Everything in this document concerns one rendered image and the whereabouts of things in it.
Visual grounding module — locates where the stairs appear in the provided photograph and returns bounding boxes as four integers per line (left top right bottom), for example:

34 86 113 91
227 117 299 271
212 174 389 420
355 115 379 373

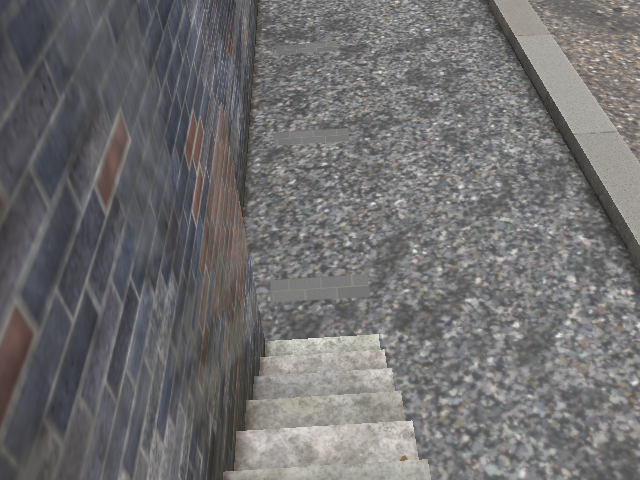
223 334 431 480

